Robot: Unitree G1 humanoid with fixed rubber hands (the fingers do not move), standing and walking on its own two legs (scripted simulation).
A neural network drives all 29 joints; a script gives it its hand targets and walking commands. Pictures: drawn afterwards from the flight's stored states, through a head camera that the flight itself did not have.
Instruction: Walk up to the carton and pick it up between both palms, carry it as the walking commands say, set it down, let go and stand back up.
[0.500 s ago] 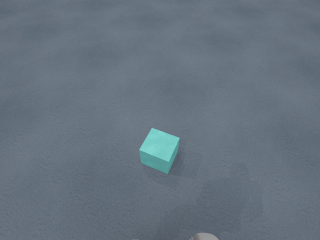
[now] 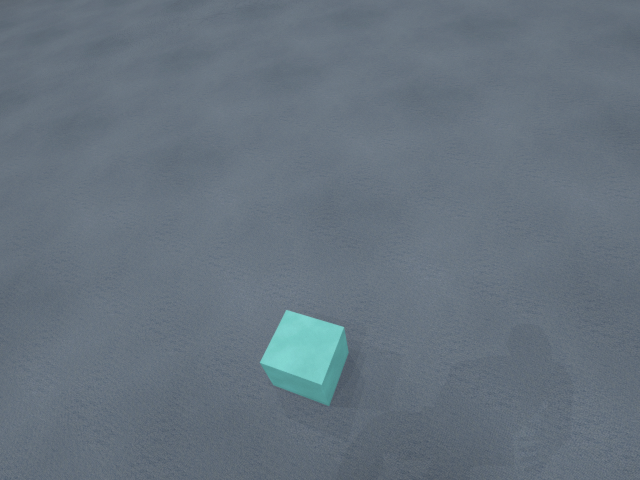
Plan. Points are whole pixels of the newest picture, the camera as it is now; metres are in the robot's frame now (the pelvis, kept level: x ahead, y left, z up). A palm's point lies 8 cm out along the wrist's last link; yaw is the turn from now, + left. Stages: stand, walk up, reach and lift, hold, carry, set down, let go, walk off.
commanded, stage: walk up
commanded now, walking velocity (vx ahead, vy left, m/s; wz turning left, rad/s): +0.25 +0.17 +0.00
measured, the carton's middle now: (307, 357) +0.57 +0.18 -0.69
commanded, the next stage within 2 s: none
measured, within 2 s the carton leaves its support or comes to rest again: neither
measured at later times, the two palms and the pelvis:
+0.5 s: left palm out of the picture +0.04 +0.32 -0.14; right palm out of the picture +0.12 -0.17 -0.14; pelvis +0.06 +0.08 -0.01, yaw +0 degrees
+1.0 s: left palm out of the picture +0.10 +0.37 -0.16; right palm out of the picture +0.08 -0.10 -0.12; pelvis +0.11 +0.13 +0.00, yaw +0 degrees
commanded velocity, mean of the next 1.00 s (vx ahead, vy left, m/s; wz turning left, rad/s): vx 0.25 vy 0.01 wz -0.01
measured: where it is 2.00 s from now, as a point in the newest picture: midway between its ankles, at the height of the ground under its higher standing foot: outside the picture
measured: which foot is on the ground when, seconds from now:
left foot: up 0.00-0.50, down 0.52-1.00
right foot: down 0.00-0.52, up 0.54-1.00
